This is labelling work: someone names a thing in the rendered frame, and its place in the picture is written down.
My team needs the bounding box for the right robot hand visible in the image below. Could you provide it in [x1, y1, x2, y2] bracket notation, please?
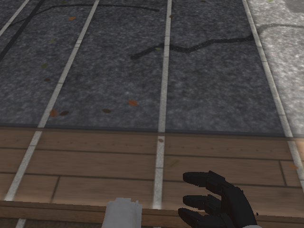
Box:
[178, 170, 258, 228]

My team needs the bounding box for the left robot thigh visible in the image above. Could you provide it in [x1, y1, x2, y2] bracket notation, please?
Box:
[102, 198, 143, 228]

